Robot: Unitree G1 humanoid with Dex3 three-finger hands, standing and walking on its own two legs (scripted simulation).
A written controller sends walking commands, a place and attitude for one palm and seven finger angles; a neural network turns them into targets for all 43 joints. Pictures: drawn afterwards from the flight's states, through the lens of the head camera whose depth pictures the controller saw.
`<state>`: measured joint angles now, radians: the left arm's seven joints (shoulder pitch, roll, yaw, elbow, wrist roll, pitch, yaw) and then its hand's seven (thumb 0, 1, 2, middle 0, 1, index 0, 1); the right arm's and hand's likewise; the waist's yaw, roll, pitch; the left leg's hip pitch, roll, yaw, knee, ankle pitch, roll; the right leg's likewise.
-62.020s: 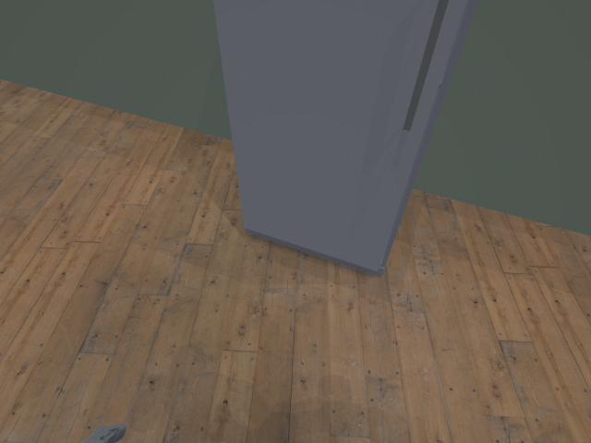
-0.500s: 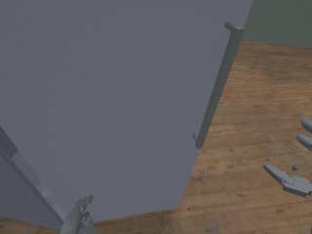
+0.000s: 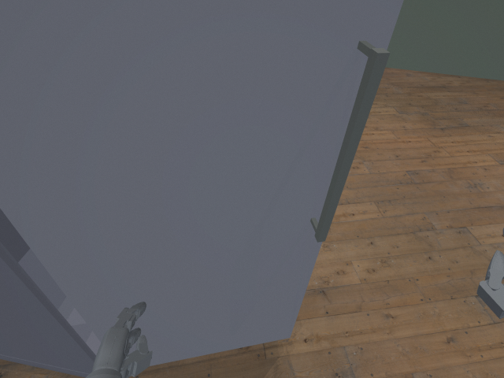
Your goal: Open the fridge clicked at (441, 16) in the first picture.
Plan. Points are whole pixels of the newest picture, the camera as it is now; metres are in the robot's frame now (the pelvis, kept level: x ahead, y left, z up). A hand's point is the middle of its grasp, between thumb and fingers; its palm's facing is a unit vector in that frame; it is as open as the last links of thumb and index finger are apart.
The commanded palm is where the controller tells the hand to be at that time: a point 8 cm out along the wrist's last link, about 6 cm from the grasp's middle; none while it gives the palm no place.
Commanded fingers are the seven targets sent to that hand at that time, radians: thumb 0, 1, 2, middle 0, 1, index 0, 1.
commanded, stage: draw the hand back to the body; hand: right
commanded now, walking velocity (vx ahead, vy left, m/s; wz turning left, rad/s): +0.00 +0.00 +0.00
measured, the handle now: (338, 161) +0.41 -0.15 +0.17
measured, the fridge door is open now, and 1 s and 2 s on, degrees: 69 69 69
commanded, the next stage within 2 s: step back with the hand held close in 0.16 s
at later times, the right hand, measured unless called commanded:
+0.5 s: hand (471, 280) +0.19 -0.27 +0.16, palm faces +0.40 +0.81 -0.42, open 7.4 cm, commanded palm +0.13 -0.31 +0.17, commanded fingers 0.00 -0.90 -0.90 0.20 0.30 0.20 0.30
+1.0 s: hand out of the picture +0.10 -0.29 +0.16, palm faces +0.47 +0.79 -0.38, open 7.4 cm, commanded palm +0.04 -0.32 +0.17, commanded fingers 0.00 -0.90 -0.90 0.20 0.30 0.20 0.30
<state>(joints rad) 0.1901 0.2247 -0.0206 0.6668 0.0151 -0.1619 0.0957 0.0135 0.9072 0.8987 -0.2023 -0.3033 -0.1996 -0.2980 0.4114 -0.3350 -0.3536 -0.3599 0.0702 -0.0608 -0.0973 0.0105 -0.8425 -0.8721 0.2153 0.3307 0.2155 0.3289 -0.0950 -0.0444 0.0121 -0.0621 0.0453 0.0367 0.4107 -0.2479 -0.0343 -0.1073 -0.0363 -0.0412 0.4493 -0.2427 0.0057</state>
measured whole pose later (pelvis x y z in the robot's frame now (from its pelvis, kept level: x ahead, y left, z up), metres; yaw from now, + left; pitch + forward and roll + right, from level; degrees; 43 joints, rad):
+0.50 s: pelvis -0.02 -0.01 +0.00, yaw +1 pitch -1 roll +1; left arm 0.16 0.24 -0.01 0.60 0.01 -0.07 0.08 0.01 0.91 0.90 -0.20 -0.30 -0.20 -0.30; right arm 0.44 -0.36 -0.38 -0.40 0.05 -0.15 -0.10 0.01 -0.89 -0.90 0.21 0.30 0.21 0.30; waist -0.04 -0.04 0.04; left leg -0.18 0.04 0.02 0.39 -0.19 -0.04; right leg -0.23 -0.05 -0.06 0.46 -0.21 0.00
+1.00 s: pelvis -0.10 -0.03 -0.02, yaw +1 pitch -2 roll +2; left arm 0.21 0.22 -0.01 0.60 0.01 -0.11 0.08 0.01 0.91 0.90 -0.20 -0.30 -0.20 -0.30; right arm 0.47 -0.36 -0.41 -0.50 0.03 -0.24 -0.14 0.01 -0.89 -0.90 0.21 0.30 0.22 0.30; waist -0.04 0.00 0.05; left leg -0.38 0.05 0.01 0.56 -0.16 -0.05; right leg -0.45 -0.02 -0.03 0.68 -0.31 -0.03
